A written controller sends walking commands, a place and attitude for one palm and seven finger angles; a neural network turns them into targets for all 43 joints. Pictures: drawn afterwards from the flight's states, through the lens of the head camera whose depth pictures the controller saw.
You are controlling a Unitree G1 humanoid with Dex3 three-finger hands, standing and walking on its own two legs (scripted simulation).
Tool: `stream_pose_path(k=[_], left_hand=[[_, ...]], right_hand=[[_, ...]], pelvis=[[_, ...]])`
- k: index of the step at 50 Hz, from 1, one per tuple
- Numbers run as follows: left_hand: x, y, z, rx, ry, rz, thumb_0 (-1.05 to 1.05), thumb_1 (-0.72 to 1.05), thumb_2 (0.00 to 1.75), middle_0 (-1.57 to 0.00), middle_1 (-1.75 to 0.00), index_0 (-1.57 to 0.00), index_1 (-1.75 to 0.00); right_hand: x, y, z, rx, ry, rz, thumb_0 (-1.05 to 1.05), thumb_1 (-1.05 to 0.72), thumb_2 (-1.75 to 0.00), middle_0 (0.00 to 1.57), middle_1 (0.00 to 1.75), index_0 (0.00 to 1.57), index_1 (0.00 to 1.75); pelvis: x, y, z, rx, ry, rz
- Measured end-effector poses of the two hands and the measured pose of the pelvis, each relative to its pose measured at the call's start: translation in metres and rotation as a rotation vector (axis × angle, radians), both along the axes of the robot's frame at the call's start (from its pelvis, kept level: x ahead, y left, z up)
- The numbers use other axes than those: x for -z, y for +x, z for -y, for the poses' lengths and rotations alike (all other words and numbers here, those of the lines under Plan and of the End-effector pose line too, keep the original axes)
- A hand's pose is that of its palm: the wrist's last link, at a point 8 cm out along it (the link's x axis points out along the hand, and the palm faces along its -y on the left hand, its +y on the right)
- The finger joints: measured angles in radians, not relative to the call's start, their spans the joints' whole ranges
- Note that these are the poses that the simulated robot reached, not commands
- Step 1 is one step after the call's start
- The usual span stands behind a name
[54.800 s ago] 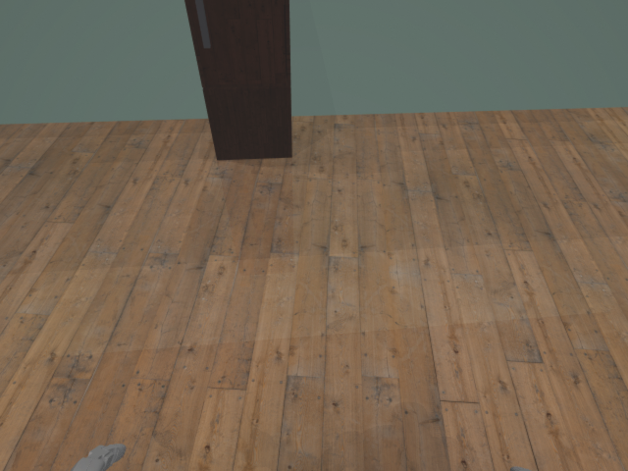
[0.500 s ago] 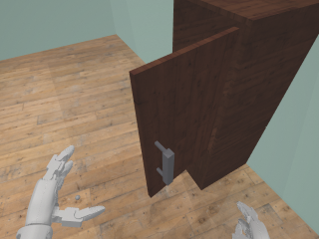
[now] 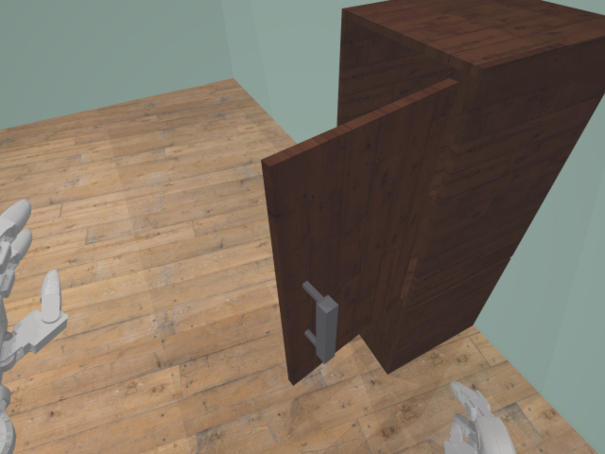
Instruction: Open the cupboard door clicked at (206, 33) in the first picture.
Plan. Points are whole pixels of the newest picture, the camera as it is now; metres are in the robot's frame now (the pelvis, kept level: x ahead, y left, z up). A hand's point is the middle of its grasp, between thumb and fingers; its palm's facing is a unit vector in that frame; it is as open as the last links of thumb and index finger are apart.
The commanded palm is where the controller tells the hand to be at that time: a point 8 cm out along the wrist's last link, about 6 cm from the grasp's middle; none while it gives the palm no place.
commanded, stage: draw the hand back to the body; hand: left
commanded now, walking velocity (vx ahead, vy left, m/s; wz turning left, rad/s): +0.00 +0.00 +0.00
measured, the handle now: (317, 322) +0.36 +0.03 -0.09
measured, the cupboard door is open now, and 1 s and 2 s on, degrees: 100 100 100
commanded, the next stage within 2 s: step back with the hand held close in 0.28 s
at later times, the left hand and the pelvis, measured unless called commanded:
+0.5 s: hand (78, 323) +0.18 +0.25 +0.17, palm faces +0.47 -0.76 -0.44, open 7.4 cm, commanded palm +0.13 +0.28 +0.18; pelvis -0.02 -0.02 +0.00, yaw +0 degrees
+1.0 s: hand (22, 387) +0.12 +0.27 +0.16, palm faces +0.47 -0.74 -0.48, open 7.4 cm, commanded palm +0.07 +0.30 +0.18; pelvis -0.08 +0.00 -0.02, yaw -1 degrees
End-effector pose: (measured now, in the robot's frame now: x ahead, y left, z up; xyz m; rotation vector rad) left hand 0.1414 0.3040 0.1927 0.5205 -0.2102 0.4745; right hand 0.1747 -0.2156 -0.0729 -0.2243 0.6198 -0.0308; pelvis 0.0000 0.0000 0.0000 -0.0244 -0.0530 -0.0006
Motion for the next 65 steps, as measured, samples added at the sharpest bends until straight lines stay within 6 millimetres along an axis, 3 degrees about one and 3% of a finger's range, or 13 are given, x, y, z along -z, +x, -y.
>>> stream_pose_path(k=[9,23,32,38,46,52,58,65], left_hand=[[0.029,-0.001,0.016,0.023,-0.086,-0.086,0.01,0.86,0.89,-0.21,-0.30,-0.21,-0.30],[0.008,-0.003,0.022,0.018,-0.010,-0.022,0.01,0.89,0.90,-0.21,-0.30,-0.22,-0.30],[0.029,-0.002,0.029,0.067,-0.010,-0.073,0.01,0.89,0.90,-0.21,-0.30,-0.21,-0.30],[0.028,-0.018,0.023,0.132,0.029,-0.065,0.01,0.88,0.90,-0.21,-0.30,-0.22,-0.30],[0.005,-0.051,0.007,0.097,0.119,0.054,0.01,0.88,0.90,-0.21,-0.30,-0.22,-0.30],[0.018,-0.069,0.005,0.045,0.086,0.048,0.01,0.89,0.90,-0.21,-0.30,-0.21,-0.30],[0.030,-0.077,0.006,0.076,0.035,0.042,0.01,0.88,0.90,-0.21,-0.30,-0.22,-0.30],[0.003,-0.094,0.001,0.100,0.158,0.083,0.01,0.88,0.90,-0.21,-0.30,-0.22,-0.30]], right_hand=[[0.002,-0.012,0.011,0.018,-0.008,-0.033,0.01,-0.91,-0.90,0.20,0.30,0.20,0.30],[0.002,-0.017,0.020,0.026,0.002,-0.021,0.02,-0.91,-0.90,0.20,0.30,0.20,0.30],[0.000,-0.044,0.048,0.116,-0.087,-0.086,0.01,-0.91,-0.90,0.20,0.30,0.20,0.30],[-0.006,-0.072,0.053,0.178,-0.118,-0.112,0.01,-0.91,-0.90,0.20,0.30,0.20,0.30],[-0.005,-0.089,0.034,0.134,-0.105,-0.060,0.01,-0.91,-0.90,0.20,0.30,0.20,0.30],[0.007,-0.100,0.023,0.104,-0.064,-0.050,0.01,-0.90,-0.90,0.20,0.30,0.20,0.30],[0.011,-0.124,0.020,0.091,-0.085,-0.105,0.01,-0.90,-0.90,0.20,0.30,0.20,0.30],[0.008,-0.142,0.020,0.098,-0.106,-0.131,0.01,-0.90,-0.90,0.20,0.30,0.20,0.30]], pelvis=[[-0.002,-0.006,0.008,0.007,0.005,0.012],[-0.003,-0.012,0.019,0.004,0.007,0.020],[0.003,-0.027,0.018,-0.003,0.003,-0.051],[0.006,-0.042,0.012,0.006,0.015,-0.051],[0.012,-0.066,0.004,0.012,0.028,-0.025],[0.018,-0.083,0.003,0.012,0.022,-0.019],[0.018,-0.101,0.001,-0.009,0.013,-0.039],[0.014,-0.105,-0.001,-0.043,-0.014,-0.059]])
